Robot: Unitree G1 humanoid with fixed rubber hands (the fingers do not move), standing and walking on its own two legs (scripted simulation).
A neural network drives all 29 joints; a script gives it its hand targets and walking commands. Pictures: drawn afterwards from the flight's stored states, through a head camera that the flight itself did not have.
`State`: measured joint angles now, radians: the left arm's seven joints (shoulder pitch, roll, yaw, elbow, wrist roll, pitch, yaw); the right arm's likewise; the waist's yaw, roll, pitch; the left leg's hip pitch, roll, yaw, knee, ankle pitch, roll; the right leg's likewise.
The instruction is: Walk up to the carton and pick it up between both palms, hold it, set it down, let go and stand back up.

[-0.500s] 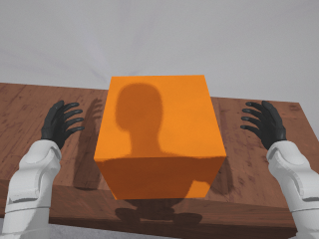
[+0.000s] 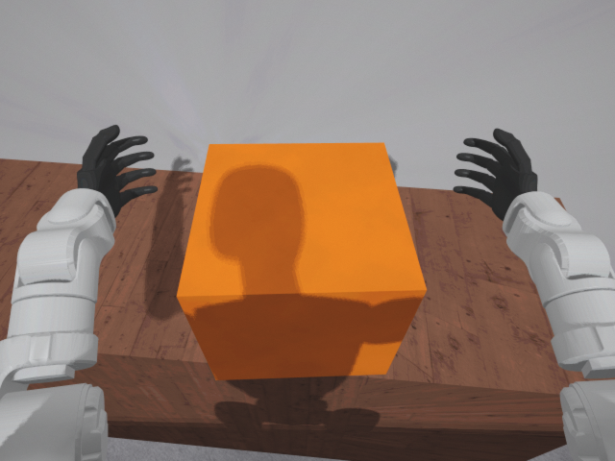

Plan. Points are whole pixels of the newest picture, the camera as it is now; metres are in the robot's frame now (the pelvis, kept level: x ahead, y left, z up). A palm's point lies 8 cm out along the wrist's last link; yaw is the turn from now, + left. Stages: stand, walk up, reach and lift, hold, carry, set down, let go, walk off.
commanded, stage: reach and lift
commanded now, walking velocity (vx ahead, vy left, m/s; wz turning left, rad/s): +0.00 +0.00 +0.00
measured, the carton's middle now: (299, 262) +0.41 +0.02 +0.00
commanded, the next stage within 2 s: none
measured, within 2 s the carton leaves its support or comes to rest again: neither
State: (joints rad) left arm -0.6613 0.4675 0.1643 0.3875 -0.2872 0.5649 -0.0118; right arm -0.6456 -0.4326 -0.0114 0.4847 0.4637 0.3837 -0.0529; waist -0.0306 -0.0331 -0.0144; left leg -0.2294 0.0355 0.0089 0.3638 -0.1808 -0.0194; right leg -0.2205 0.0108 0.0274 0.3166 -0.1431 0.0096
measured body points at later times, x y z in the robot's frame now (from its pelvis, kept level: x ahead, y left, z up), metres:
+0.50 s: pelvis +0.00 +0.00 -0.01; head +0.03 +0.02 +0.44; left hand +0.40 +0.24 +0.07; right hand +0.40 -0.21 +0.07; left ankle +0.00 +0.13 -0.75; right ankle +0.01 -0.13 -0.75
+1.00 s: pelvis +0.00 +0.00 -0.02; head +0.04 +0.01 +0.43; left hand +0.41 +0.22 +0.04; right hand +0.40 -0.21 +0.04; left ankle +0.00 +0.13 -0.75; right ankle +0.01 -0.13 -0.75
